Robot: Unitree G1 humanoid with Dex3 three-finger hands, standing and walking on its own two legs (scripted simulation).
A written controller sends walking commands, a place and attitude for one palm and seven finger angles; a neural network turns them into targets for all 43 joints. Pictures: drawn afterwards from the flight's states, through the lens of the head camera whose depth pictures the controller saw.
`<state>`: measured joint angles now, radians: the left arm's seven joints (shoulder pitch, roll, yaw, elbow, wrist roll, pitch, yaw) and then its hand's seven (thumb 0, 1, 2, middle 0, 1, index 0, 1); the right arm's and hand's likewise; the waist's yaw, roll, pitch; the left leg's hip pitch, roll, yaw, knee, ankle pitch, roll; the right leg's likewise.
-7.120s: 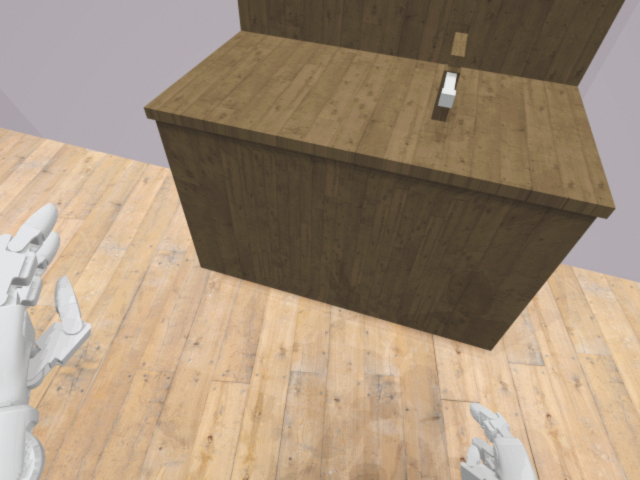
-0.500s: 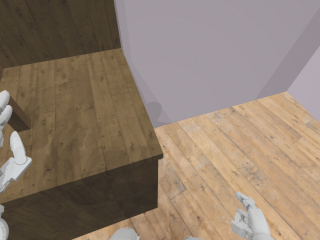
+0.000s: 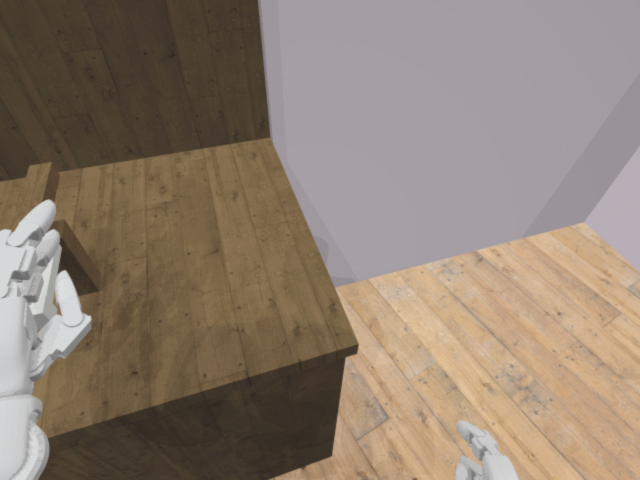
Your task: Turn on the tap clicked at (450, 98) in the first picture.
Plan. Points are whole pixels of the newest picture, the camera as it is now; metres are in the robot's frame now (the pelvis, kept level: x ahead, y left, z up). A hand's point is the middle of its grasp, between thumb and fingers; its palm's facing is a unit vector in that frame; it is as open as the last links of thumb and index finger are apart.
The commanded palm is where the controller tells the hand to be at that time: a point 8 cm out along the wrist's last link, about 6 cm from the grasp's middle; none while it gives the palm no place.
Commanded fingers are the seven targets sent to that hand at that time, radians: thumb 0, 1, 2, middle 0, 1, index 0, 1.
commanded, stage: come to a stop and stand still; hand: left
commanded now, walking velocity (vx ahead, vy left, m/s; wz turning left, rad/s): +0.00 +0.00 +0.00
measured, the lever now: (36, 314) +0.26 +0.35 +0.09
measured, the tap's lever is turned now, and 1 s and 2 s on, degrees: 0 0 0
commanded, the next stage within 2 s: look again from close up in 0.50 s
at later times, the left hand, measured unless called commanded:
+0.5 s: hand (91, 298) +0.24 +0.25 +0.16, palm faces +0.43 -0.84 -0.33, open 7.4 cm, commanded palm +0.19 +0.28 +0.17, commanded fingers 0.00 0.90 0.90 -0.20 -0.30 -0.20 -0.30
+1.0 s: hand (63, 321) +0.22 +0.27 +0.15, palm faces +0.35 -0.86 -0.38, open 7.4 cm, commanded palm +0.17 +0.30 +0.17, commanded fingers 0.00 0.90 0.90 -0.20 -0.30 -0.20 -0.30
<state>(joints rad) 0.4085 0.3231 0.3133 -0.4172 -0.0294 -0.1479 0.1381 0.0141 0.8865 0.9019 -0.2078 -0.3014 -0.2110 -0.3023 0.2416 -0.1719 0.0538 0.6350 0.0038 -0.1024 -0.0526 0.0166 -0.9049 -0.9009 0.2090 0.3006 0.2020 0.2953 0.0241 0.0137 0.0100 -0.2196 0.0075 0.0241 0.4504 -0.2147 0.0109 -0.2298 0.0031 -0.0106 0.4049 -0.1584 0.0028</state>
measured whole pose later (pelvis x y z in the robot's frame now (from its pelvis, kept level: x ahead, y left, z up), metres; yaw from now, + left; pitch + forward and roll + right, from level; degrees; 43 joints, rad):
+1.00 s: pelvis +0.00 +0.02 +0.00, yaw -1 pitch -2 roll -1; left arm 0.43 0.41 0.36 -0.42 -0.05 -0.23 0.09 0.02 0.88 0.90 -0.22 -0.30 -0.22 -0.30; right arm 0.25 -0.19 0.00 0.59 0.01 -0.14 -0.04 0.02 -0.91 -0.90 0.21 0.30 0.20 0.29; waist 0.02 -0.06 0.06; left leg -0.21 -0.01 0.05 0.49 -0.25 0.04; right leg -0.22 -0.02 0.02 0.45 -0.19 0.03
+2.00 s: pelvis -0.11 +0.05 -0.02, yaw +0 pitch -2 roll +0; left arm 0.43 0.39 0.42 -0.59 -0.02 -0.24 0.13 0.02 0.88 0.90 -0.21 -0.30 -0.21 -0.30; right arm 0.28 -0.16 -0.01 0.62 0.01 -0.17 0.00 0.02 -0.91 -0.90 0.21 0.30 0.20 0.29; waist 0.02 -0.06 0.06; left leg -0.26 0.02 0.06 0.62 -0.33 0.01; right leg -0.28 0.00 -0.07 0.61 -0.31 -0.02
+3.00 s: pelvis -0.10 +0.06 +0.00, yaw -1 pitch +2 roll -1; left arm 0.39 0.40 0.39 -0.45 -0.06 -0.21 0.12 0.02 0.88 0.90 -0.21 -0.30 -0.22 -0.30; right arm 0.15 -0.26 0.01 0.60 0.01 -0.13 0.00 0.02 -0.91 -0.90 0.20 0.30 0.20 0.29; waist 0.04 0.00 0.09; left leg -0.24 0.00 0.01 0.49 -0.28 0.02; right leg -0.21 0.03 -0.03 0.44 -0.26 -0.02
